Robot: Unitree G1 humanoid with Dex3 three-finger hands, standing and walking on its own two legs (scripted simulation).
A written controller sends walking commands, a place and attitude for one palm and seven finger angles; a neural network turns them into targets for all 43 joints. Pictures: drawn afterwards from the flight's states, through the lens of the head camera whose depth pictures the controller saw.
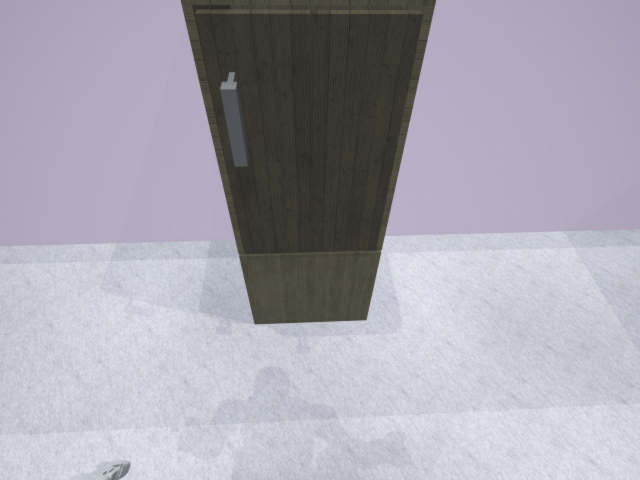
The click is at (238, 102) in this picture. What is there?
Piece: cupboard door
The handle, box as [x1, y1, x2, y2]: [220, 72, 248, 166]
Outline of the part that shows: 229,72 227,81 221,83 220,91 233,160 235,166 247,166 248,157 237,84 234,81 234,72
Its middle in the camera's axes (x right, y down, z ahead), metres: -0.15 -0.21 +0.70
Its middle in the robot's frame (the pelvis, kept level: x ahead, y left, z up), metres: +0.68 +0.19 +0.08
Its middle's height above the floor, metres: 0.85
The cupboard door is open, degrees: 0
